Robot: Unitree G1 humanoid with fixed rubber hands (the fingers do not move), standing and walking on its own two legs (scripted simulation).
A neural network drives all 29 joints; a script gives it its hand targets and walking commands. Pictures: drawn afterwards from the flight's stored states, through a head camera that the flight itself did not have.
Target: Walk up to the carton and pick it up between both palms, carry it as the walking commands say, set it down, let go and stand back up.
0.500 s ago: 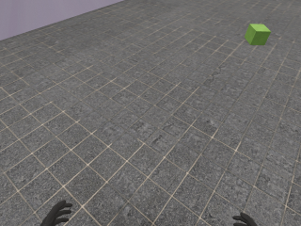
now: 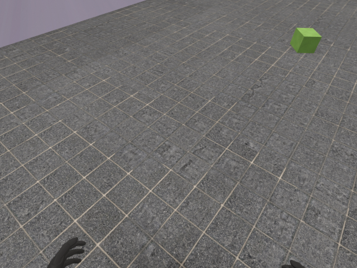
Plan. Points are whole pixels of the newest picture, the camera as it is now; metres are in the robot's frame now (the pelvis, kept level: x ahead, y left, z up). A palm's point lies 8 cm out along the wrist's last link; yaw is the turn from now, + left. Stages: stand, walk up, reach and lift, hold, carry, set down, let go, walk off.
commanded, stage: stand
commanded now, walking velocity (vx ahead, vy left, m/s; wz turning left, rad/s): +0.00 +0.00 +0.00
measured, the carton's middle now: (304, 40) +2.78 -1.49 -0.65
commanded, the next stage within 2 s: walk up in 1.64 s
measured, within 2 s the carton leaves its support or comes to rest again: neither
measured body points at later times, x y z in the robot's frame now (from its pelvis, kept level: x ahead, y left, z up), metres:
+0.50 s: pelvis +0.00 +0.00 +0.00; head +0.01 +0.00 +0.45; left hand +0.15 +0.28 -0.09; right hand +0.12 -0.29 -0.10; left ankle +0.00 +0.12 -0.72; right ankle +0.00 -0.12 -0.72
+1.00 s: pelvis +0.00 -0.01 +0.00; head +0.01 -0.01 +0.45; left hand +0.14 +0.28 -0.09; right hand +0.11 -0.29 -0.11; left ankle +0.00 +0.12 -0.72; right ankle +0.00 -0.12 -0.72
